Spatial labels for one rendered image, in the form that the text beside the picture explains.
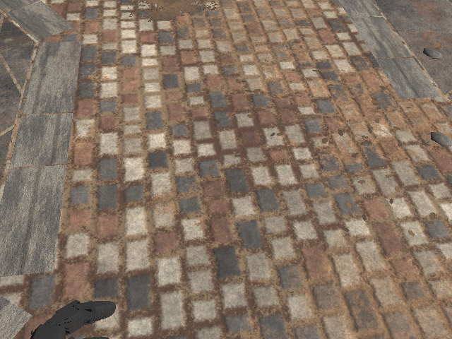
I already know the robot left hand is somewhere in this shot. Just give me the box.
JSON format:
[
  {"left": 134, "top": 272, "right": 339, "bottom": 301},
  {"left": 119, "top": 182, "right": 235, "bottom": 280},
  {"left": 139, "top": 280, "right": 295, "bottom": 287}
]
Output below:
[{"left": 30, "top": 300, "right": 116, "bottom": 339}]

